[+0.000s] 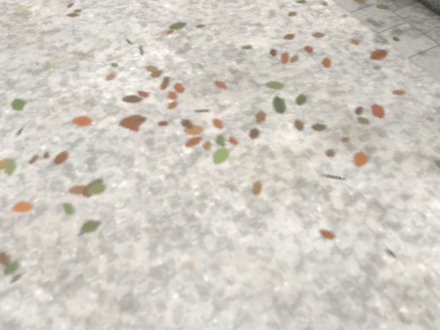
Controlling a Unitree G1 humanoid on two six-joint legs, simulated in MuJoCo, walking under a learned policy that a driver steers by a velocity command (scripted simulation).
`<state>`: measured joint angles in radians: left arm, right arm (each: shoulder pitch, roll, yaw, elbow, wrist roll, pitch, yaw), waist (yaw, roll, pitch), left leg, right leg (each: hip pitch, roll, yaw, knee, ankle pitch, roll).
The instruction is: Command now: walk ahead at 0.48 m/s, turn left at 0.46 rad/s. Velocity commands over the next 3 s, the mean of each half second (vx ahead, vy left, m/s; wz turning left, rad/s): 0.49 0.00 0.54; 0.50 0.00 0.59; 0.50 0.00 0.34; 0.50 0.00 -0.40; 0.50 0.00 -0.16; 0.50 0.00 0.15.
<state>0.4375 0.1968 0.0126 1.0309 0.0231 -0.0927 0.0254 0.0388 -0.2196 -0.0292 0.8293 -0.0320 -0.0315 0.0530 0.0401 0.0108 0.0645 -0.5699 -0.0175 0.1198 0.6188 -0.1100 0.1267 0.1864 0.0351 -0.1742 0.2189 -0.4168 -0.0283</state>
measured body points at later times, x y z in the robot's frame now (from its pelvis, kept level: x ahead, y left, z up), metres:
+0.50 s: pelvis +0.28 +0.02 +0.02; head +0.31 +0.05 +0.46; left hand +0.44 +0.30 -0.08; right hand +0.30 -0.26 -0.10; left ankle +0.15 +0.06 -0.72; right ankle +0.48 -0.08 -0.68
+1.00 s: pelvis +0.54 +0.09 +0.02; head +0.57 +0.11 +0.47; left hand +0.37 +0.31 -0.11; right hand +0.84 +0.01 -0.08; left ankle +0.59 +0.28 -0.67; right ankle +0.51 -0.04 -0.72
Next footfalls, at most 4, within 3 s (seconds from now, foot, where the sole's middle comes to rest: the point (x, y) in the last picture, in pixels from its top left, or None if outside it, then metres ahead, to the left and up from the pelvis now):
0.04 left None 0.19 0.06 -0.76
0.60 right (247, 292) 0.55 -0.02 -0.76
1.12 left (145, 254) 0.66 0.30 -0.76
1.70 right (129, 169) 0.99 0.41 -0.76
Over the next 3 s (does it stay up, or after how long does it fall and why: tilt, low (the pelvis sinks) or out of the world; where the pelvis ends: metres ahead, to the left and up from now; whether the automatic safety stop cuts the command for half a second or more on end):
stays up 1.45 0.69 0.03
